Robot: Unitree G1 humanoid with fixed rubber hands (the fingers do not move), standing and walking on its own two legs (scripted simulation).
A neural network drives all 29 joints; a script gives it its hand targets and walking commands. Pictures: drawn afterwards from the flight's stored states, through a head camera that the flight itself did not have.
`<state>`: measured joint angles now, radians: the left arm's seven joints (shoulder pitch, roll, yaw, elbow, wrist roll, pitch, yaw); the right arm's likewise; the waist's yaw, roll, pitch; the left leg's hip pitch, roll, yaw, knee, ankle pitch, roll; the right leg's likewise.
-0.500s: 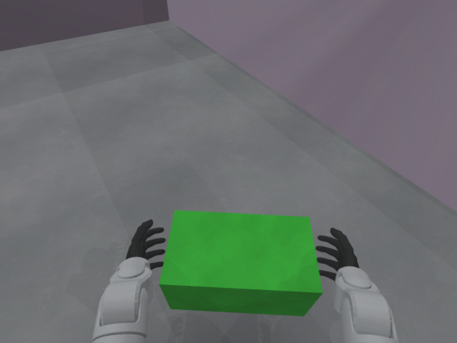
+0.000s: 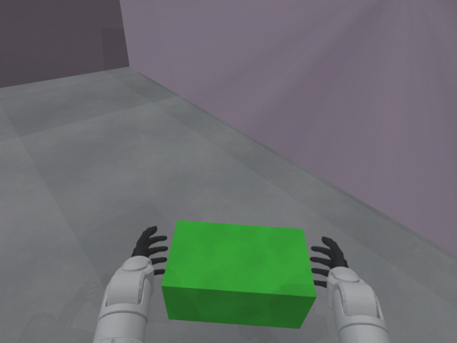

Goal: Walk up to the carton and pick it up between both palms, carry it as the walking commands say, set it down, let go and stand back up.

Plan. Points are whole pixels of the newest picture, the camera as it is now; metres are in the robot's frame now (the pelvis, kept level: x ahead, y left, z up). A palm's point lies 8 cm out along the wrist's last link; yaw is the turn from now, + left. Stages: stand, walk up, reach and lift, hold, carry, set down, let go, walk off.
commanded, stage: set down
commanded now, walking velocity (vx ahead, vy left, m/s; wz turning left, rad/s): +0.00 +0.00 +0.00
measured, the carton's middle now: (237, 273) +0.32 -0.01 -0.07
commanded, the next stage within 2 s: none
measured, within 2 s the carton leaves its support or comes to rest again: neither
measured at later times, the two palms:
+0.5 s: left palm (150, 261) +0.31 +0.17 -0.01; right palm (333, 272) +0.29 -0.20 -0.01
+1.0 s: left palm (165, 245) +0.41 +0.16 -0.09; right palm (315, 261) +0.38 -0.21 -0.10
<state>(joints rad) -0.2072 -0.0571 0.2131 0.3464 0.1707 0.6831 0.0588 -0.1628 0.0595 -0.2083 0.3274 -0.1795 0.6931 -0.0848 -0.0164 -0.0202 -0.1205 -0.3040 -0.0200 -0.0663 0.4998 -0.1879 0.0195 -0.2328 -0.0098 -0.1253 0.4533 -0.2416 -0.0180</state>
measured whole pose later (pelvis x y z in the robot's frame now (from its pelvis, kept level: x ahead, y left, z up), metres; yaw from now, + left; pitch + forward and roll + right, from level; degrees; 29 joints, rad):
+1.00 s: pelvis +0.06 -0.02 -0.02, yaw -1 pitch +21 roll +0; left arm -0.47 -0.02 0.39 0.65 0.28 0.24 -0.07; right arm -0.41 0.05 -0.40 0.62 -0.23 0.29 0.02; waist -0.01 -0.02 -0.08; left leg -0.74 -0.04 -0.06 0.61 -0.24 0.01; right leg -0.72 0.02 -0.03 0.64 -0.28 -0.04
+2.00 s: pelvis -0.03 +0.00 -0.19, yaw -4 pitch +41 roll -2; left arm -0.86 0.12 0.35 0.71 0.09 0.27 0.07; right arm -0.82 -0.09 -0.26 0.68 -0.04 0.29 -0.13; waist -0.01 -0.02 -0.13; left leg -1.75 -0.05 -0.05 1.41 -0.39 -0.01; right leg -1.72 0.05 -0.03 1.42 -0.43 -0.02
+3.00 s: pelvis -0.06 +0.00 -0.30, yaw -5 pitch +41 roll -2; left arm -1.32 0.25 0.34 0.67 0.03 0.28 0.11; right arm -1.28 -0.24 -0.29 0.68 0.05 0.29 -0.15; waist 0.00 -0.02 0.37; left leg -2.08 -0.06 -0.04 1.83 -0.46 -0.02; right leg -2.05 0.07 -0.03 1.84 -0.50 -0.01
